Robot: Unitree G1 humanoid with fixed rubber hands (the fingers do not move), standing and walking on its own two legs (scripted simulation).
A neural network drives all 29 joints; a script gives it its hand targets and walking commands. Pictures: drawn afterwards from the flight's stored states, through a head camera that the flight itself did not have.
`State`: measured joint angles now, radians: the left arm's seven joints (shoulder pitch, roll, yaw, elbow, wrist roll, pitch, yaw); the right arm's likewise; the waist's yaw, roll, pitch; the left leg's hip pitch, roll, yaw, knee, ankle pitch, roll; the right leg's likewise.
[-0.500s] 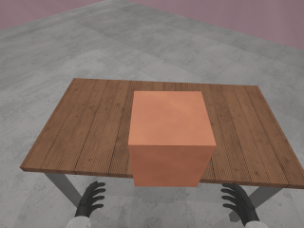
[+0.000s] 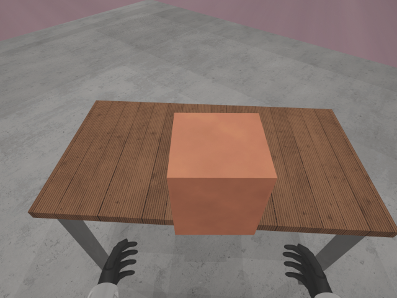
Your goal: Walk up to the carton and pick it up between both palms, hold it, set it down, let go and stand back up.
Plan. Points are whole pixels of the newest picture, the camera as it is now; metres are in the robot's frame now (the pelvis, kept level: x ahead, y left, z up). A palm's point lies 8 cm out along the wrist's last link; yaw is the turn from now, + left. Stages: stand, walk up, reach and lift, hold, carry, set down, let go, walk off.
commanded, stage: let go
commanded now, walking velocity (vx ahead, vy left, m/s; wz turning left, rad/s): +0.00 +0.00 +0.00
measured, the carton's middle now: (215, 175) +0.42 -0.03 -0.02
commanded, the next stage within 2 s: stand in 0.28 s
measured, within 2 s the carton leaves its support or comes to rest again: neither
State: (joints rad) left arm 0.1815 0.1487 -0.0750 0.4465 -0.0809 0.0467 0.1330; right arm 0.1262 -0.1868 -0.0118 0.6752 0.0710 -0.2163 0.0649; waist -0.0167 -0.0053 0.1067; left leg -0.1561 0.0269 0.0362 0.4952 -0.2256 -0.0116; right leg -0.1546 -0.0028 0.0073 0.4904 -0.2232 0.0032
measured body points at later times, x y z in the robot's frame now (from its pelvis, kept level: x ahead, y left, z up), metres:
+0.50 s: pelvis +0.00 +0.00 -0.01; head -0.02 +0.00 +0.44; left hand +0.10 +0.25 -0.13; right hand +0.10 -0.24 -0.13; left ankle +0.03 +0.12 -0.74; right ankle +0.04 -0.12 -0.74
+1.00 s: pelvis +0.00 -0.01 +0.00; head -0.03 +0.00 +0.45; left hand -0.09 +0.18 -0.17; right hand +0.02 -0.22 -0.16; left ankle +0.03 +0.12 -0.74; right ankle +0.04 -0.12 -0.74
